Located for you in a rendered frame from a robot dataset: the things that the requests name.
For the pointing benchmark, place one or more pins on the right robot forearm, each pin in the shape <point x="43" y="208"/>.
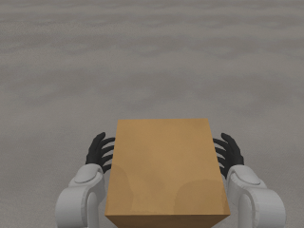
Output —
<point x="258" y="206"/>

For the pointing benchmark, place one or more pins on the right robot hand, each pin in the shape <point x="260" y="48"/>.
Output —
<point x="231" y="154"/>

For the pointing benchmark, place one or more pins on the carton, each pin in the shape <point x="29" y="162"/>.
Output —
<point x="165" y="174"/>

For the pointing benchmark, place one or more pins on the left robot forearm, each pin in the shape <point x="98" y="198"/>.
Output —
<point x="77" y="205"/>

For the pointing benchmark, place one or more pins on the left robot hand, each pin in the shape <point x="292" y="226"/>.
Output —
<point x="95" y="152"/>

